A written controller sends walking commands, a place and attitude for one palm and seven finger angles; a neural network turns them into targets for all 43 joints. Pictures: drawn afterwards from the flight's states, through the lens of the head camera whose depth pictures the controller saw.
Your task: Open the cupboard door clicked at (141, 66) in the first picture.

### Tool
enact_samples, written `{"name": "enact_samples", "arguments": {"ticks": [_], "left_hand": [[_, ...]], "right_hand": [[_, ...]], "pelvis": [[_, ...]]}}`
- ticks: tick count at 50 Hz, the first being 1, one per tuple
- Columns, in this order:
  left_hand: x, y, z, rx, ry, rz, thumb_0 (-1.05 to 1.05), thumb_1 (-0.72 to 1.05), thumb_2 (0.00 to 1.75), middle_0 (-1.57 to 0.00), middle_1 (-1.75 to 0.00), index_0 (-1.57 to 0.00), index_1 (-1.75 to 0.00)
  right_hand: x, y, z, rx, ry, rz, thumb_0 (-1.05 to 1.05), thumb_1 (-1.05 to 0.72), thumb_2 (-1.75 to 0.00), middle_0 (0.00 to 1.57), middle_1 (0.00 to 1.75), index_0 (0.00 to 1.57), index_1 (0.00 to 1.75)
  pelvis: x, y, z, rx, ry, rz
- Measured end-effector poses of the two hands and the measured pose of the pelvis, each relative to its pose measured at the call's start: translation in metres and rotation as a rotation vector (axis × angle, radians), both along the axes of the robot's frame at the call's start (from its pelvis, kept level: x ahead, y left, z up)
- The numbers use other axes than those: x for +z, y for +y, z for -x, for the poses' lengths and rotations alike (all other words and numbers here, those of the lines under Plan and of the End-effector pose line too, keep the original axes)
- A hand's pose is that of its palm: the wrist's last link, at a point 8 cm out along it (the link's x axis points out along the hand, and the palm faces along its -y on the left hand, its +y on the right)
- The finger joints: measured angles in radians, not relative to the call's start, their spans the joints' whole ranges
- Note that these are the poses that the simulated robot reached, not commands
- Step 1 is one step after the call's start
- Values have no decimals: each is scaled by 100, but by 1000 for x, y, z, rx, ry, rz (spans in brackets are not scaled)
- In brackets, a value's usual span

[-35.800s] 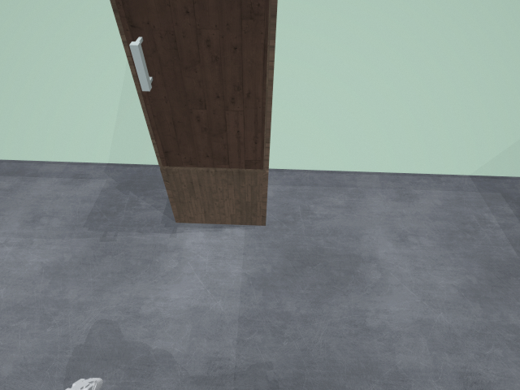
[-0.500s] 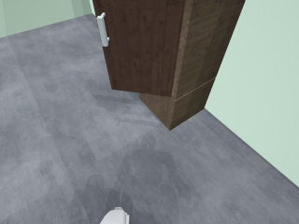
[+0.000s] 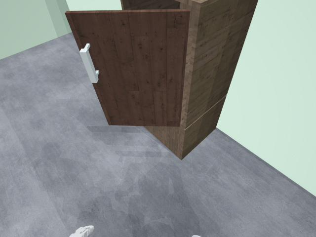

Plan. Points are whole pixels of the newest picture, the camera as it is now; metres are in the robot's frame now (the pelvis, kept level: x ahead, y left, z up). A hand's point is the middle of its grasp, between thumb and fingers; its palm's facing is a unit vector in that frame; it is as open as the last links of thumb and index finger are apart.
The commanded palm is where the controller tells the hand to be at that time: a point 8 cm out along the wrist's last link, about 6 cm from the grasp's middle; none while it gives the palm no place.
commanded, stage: take the last steps up to it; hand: left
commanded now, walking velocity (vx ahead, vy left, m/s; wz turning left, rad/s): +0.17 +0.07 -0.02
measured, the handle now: (91, 63) +0.68 +0.29 +0.06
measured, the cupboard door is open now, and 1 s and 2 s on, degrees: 44 44 44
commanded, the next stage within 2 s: come to a stop and stand still in 0.04 s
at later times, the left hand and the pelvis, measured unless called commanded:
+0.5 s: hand out of the picture +0.13 +0.23 -0.19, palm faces +0.05 -0.98 -0.20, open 7.3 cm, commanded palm none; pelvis +0.11 +0.05 +0.00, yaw -1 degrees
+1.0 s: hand out of the picture +0.11 +0.18 -0.18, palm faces -0.02 -0.98 -0.19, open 7.3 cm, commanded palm none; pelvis +0.07 +0.01 +0.00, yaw -2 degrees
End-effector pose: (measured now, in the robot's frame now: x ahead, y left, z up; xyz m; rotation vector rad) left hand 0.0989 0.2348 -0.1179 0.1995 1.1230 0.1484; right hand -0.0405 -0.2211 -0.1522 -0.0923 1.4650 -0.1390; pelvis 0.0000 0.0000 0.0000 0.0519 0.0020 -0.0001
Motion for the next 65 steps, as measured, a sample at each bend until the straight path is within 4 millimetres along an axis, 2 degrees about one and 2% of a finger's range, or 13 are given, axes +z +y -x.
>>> {"name": "enact_samples", "arguments": {"ticks": [2, 5, 7, 12, 18, 21, 26, 33, 38, 44, 53, 58, 65], "left_hand": [[-3, -5, -23, -13, -29, -7, 1, 92, 89, -20, -30, -20, -30], [-4, -12, -34, -5, -22, 6, 1, 92, 89, -20, -30, -20, -30], [-3, -16, -30, 10, 21, 19, 1, 91, 89, -20, -30, -20, -30], [-2, 1, -22, 56, 118, 3, -1, 96, 89, -21, -30, -21, -30], [-27, 23, -15, 87, 237, 43, 0, 93, 89, -21, -30, -21, -30], [-41, 37, -18, 101, 268, 51, 0, 92, 89, -21, -30, -20, -30], [-39, 50, -28, 92, 269, 43, 1, 91, 89, -20, -30, -20, -30], [-26, 54, -41, 38, 219, 22, 1, 91, 89, -20, -30, -20, -30], [-19, 39, -42, 8, 158, -5, 1, 91, 89, -20, -30, -20, -30], [-14, 11, -21, 5, 169, -2, 1, 91, 89, -20, -30, -20, -30], [-27, -9, -3, 24, 230, 54, 1, 93, 89, -21, -30, -21, -30], [-23, -8, 7, -4, 231, 41, 1, 92, 89, -21, -30, -21, -30], [-17, 17, -2, -6, 153, -23, 1, 91, 89, -21, -30, -21, -30]], "right_hand": [[-8, -1, -2, -15, 48, -17, 0, -92, -90, 20, 30, 20, 29], [-5, -2, -21, -20, 79, -20, 1, -92, -90, 20, 30, 20, 29], [2, -3, -44, -21, 58, -9, 1, -91, -90, 20, 30, 20, 29], [15, 2, -114, 0, -41, 15, 1, -91, -90, 20, 30, 20, 29], [15, 16, -188, 39, -141, 77, 1, -93, -90, 20, 30, 20, 29], [16, 26, -213, 56, -183, 109, 1, -92, -90, 20, 30, 20, 29], [25, 36, -232, 71, -239, 129, 1, -92, -90, 20, 30, 20, 29], [29, 28, -220, 41, -273, 123, 1, -91, -90, 21, 30, 20, 30], [17, 3, -183, 3, -231, 102, 0, -91, -90, 21, 30, 20, 30], [11, -19, -132, -38, -113, 86, 1, -91, -90, 20, 30, 20, 29], [15, -7, -84, -41, 4, 81, 1, -91, -90, 20, 30, 20, 29], [13, 0, -84, -25, -22, 45, 1, -91, -90, 20, 30, 20, 29], [14, -13, -121, -5, -190, 92, 1, -91, -90, 21, 30, 20, 29]], "pelvis": [[-7, -5, -17, 0, -3, 9], [-3, -6, -36, 1, -10, 22], [3, -5, -48, -2, -6, 27], [13, 3, -78, 2, 8, 33], [1, 31, -108, -4, -13, 66], [-6, 41, -115, -7, -15, 62], [-2, 47, -108, -20, 4, 74], [3, 41, -91, -47, 24, 88], [-2, 24, -78, -41, 21, 76], [1, 9, -73, -35, 0, 53], [3, 2, -73, -32, -15, 59], [4, 1, -68, -32, -8, 62], [-1, 5, -65, -35, -18, 62]]}}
